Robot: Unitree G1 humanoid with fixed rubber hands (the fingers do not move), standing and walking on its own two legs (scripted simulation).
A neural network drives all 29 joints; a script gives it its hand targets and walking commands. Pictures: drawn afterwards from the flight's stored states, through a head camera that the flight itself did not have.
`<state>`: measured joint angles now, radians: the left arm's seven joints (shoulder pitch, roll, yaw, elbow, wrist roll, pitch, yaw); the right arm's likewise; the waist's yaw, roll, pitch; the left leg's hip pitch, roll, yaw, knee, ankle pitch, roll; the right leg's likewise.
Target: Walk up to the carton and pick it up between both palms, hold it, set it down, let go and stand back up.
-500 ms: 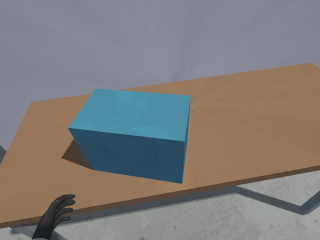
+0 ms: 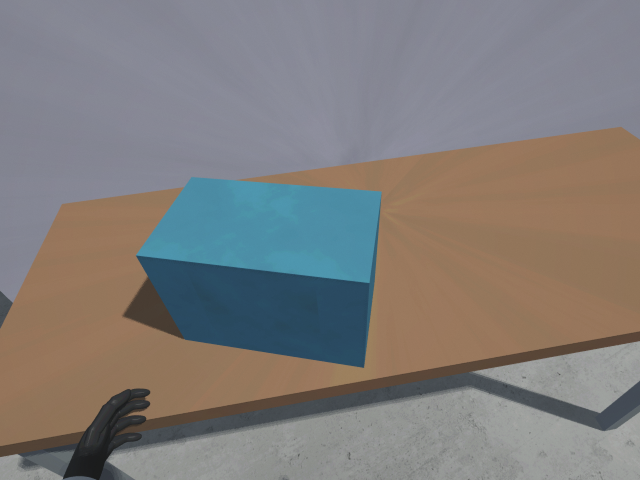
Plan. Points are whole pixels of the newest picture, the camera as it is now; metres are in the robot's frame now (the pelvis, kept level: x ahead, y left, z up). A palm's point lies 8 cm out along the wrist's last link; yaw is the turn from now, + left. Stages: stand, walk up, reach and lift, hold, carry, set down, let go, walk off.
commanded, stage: stand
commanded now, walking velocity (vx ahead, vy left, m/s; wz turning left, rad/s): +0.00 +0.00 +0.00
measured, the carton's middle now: (276, 270) +0.44 +0.03 +0.03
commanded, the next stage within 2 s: none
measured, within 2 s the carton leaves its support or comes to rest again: neither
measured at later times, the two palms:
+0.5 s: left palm (92, 462) +0.20 +0.25 +0.00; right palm out of the picture +0.08 -0.26 -0.12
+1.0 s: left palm (91, 462) +0.20 +0.25 +0.00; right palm out of the picture +0.08 -0.26 -0.12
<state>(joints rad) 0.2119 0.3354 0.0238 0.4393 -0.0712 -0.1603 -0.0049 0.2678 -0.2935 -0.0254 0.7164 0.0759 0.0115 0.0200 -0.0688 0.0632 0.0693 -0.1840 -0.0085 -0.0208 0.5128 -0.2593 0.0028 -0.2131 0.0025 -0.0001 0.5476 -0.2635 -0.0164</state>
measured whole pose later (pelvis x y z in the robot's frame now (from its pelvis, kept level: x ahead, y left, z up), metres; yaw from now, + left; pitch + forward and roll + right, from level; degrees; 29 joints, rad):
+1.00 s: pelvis +0.00 +0.00 +0.00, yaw +0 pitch -4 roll +1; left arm 0.22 0.34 0.02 0.44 -0.07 -0.18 0.00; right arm 0.27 -0.29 -0.03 0.75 0.08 0.01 0.02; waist -0.07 0.06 0.07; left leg -0.18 -0.01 -0.02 0.50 -0.26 0.00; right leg -0.21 0.00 0.00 0.54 -0.26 -0.02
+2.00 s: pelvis +0.01 +0.00 +0.00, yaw +0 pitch -3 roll +1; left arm 0.24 0.34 0.02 0.44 -0.07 -0.21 0.00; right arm 0.27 -0.29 -0.03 0.77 0.08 0.01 0.02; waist -0.07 0.05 0.05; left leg -0.18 -0.01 -0.02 0.48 -0.26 0.00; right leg -0.21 0.00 0.00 0.52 -0.26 -0.02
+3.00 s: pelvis +0.01 +0.00 +0.00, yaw +1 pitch -2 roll +1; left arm 0.25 0.34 0.02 0.44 -0.07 -0.22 0.01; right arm 0.27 -0.29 -0.03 0.79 0.08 0.01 0.02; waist -0.07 0.05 0.05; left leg -0.18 -0.01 -0.02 0.46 -0.24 0.00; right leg -0.21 0.00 0.00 0.51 -0.26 -0.02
